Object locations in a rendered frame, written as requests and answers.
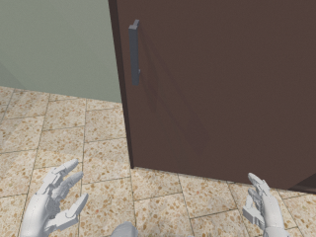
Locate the handle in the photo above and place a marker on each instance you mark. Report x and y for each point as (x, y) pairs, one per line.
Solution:
(133, 50)

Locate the right robot forearm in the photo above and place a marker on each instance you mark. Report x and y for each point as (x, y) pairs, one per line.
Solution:
(275, 232)

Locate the left robot thigh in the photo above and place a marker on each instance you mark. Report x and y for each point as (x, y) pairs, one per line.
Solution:
(125, 230)

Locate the right robot hand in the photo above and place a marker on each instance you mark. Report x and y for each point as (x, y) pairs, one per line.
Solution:
(267, 212)

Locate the left robot hand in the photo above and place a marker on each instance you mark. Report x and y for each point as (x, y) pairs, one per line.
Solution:
(46, 201)

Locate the wardrobe door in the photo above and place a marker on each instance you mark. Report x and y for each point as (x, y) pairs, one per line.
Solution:
(226, 88)
(309, 182)

